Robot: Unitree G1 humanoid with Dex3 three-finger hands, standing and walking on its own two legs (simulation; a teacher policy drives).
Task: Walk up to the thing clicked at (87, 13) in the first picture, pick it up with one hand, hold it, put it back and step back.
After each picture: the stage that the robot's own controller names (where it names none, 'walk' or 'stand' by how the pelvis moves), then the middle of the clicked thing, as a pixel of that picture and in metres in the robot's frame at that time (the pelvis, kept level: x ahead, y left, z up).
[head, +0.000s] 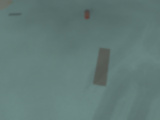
stand; (87, 14) +1.91 -0.01 -0.72
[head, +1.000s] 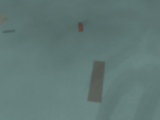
walk; (80, 27) +1.79 +0.18 -0.71
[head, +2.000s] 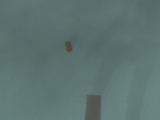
walk; (68, 46) +1.29 +0.28 -0.72
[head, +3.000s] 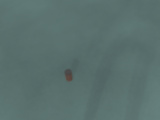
walk; (68, 75) +0.87 +0.25 -0.72
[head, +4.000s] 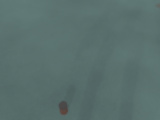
walk; (63, 108) +0.55 +0.19 -0.70
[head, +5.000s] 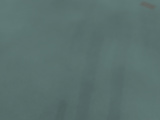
stand; out of the picture +0.39 +0.25 -0.71
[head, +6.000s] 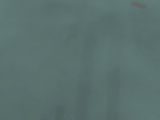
stand; out of the picture +0.36 +0.26 -0.72
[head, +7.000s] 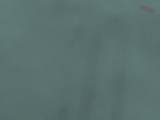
stand; out of the picture +0.35 +0.23 -0.73
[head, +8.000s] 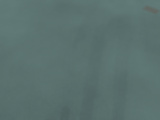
stand; out of the picture +0.36 +0.22 -0.73
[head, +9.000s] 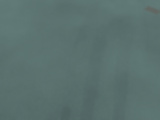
stand; out of the picture +0.36 +0.22 -0.73
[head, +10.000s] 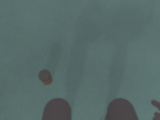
go down; (45, 77) +0.43 +0.22 -0.47
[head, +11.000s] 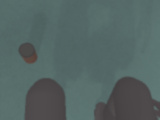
go down; (28, 53) +0.47 +0.25 -0.31
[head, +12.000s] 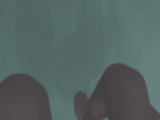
close in; out of the picture +0.45 +0.28 -0.24
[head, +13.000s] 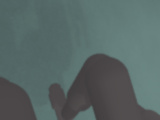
close; out of the picture +0.44 +0.31 -0.23
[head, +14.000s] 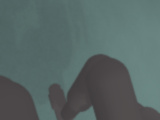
lift; out of the picture +0.41 +0.29 -0.23
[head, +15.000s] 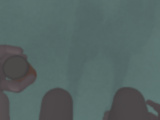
lift; (21, 72) +0.34 +0.23 -0.04
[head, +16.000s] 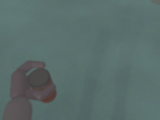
hold; (43, 86) +0.32 +0.16 +0.03
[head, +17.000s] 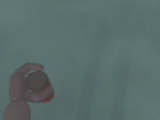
hold; (41, 87) +0.33 +0.17 +0.01
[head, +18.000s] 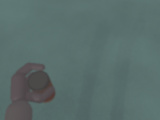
hold; (42, 87) +0.33 +0.17 +0.01
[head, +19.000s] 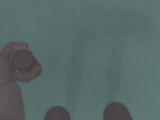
crouch; (28, 65) +0.40 +0.20 -0.06
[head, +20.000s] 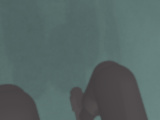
lower; out of the picture +0.47 +0.29 -0.17
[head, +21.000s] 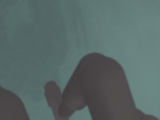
lower; out of the picture +0.44 +0.31 -0.24
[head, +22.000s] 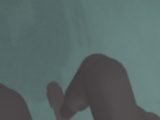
lower; out of the picture +0.44 +0.31 -0.23
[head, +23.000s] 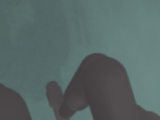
lower; out of the picture +0.44 +0.31 -0.23
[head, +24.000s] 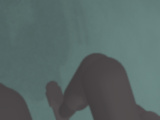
lower; out of the picture +0.44 +0.31 -0.23
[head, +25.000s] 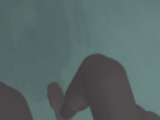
open; out of the picture +0.44 +0.31 -0.24
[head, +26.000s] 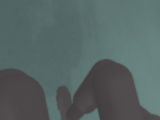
stand; out of the picture +0.45 +0.29 -0.25
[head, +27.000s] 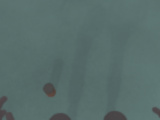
stand; (49, 90) +0.43 +0.21 -0.55
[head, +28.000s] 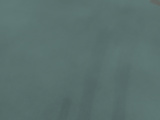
stand; out of the picture +0.40 +0.21 -0.67
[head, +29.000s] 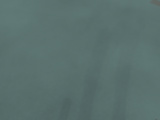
stand; out of the picture +0.40 +0.21 -0.67
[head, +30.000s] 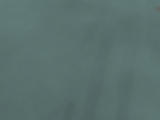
stand; out of the picture +0.40 +0.20 -0.71
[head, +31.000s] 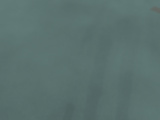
stand; out of the picture +0.40 +0.21 -0.73
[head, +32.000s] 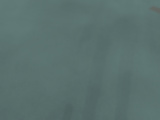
stand; out of the picture +0.38 +0.21 -0.73
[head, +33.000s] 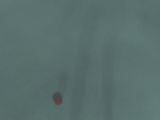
walk; (57, 98) +0.48 +0.17 -0.71
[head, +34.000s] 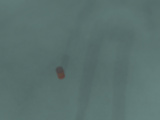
walk; (60, 73) +0.79 +0.29 -0.70
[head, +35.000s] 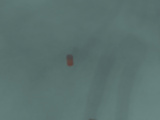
walk; (69, 60) +1.08 +0.17 -0.71
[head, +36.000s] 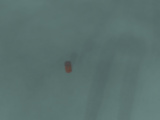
stand; (68, 67) +0.99 +0.20 -0.72
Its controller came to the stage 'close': yes
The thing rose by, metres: 0.73
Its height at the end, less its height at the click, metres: +0.00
